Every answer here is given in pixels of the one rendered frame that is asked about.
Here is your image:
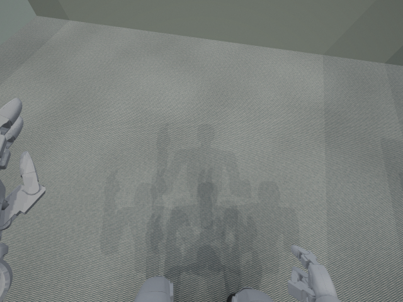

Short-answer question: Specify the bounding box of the robot left hand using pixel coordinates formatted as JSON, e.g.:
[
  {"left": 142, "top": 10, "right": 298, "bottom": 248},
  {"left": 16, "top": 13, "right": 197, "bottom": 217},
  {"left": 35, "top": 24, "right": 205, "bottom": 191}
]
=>
[{"left": 0, "top": 98, "right": 46, "bottom": 241}]

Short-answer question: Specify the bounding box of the robot right thigh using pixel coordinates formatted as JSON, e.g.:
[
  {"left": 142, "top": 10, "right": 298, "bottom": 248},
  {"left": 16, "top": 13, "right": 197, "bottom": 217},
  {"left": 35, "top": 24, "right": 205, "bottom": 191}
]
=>
[{"left": 232, "top": 289, "right": 274, "bottom": 302}]

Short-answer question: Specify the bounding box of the robot thigh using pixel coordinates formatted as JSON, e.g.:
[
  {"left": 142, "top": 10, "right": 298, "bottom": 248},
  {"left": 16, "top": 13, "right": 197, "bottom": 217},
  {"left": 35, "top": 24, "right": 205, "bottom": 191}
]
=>
[
  {"left": 134, "top": 277, "right": 174, "bottom": 302},
  {"left": 232, "top": 289, "right": 274, "bottom": 302}
]

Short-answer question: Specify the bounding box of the robot left forearm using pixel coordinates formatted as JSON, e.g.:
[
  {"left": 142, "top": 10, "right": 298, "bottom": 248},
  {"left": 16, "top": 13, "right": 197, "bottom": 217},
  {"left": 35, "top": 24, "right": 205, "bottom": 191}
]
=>
[{"left": 0, "top": 243, "right": 13, "bottom": 302}]

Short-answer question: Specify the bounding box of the robot left thigh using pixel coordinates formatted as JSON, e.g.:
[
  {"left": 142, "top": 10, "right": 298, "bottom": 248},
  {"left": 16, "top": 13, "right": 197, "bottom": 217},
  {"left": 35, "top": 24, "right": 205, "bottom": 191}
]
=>
[{"left": 134, "top": 277, "right": 174, "bottom": 302}]

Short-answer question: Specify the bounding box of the robot right hand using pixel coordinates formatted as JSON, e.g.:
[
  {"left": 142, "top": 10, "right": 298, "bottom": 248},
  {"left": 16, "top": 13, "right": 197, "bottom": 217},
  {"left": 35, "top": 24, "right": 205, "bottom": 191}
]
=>
[{"left": 288, "top": 245, "right": 338, "bottom": 302}]

